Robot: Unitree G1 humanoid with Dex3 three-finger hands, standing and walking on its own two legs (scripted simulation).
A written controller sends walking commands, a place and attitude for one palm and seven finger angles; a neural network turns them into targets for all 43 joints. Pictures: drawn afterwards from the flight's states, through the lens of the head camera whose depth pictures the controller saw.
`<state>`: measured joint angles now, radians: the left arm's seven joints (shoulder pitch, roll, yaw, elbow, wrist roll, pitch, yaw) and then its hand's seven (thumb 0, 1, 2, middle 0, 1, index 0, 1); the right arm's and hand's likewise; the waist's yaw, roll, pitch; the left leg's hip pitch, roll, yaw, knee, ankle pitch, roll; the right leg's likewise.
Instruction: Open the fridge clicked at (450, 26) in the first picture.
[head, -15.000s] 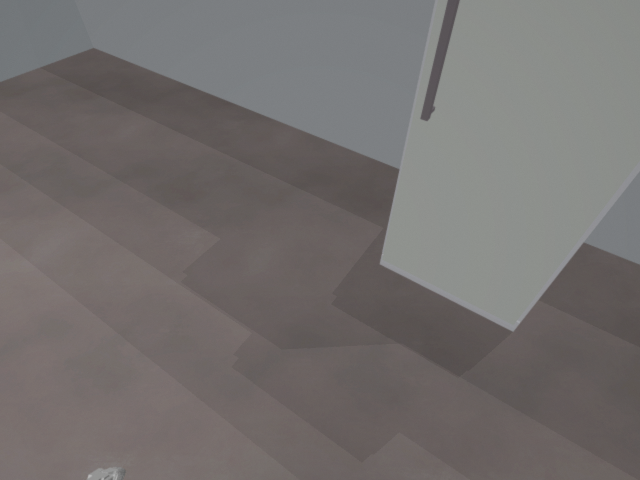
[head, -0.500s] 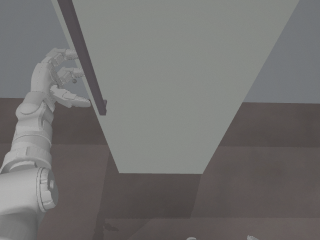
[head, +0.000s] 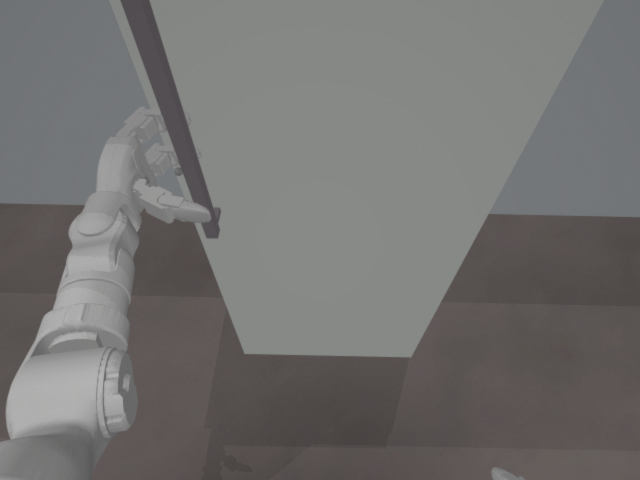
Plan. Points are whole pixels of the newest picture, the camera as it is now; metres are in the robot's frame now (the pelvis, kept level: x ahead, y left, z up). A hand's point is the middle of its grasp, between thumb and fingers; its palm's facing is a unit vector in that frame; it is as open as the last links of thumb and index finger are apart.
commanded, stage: slide the fingers in behind the handle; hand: left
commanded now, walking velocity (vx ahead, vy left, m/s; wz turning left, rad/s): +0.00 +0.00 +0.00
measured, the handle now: (186, 135) +0.50 +0.17 +0.16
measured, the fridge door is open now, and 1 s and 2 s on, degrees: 0 0 0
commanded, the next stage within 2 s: grip the handle and tug to test in 0.68 s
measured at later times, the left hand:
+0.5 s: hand (186, 172) +0.45 +0.17 +0.14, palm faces -0.02 -1.00 +0.01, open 14.0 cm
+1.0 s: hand (183, 175) +0.44 +0.17 +0.15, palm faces -0.03 -1.00 +0.00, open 12.8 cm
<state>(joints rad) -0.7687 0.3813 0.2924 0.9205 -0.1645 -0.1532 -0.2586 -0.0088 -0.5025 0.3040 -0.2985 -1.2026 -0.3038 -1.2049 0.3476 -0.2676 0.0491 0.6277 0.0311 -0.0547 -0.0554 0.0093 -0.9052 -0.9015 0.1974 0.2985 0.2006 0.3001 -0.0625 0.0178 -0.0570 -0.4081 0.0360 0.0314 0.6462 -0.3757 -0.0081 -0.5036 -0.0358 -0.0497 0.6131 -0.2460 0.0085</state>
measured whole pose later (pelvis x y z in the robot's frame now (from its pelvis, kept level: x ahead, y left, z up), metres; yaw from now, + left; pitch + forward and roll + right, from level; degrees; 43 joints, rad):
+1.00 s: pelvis -0.01 +0.00 +0.00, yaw +0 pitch +7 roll +0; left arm -0.78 0.37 0.28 0.94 -0.16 -0.17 -0.24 -0.01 -0.33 0.38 -0.32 -1.23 -0.32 -1.23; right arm 0.34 -0.27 0.05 0.64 0.03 -0.07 -0.06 0.01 -0.91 -0.90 0.20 0.30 0.20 0.30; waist -0.06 0.02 -0.06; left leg -0.40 0.03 0.04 0.64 -0.36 -0.01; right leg -0.50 -0.04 -0.04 0.61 -0.23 0.01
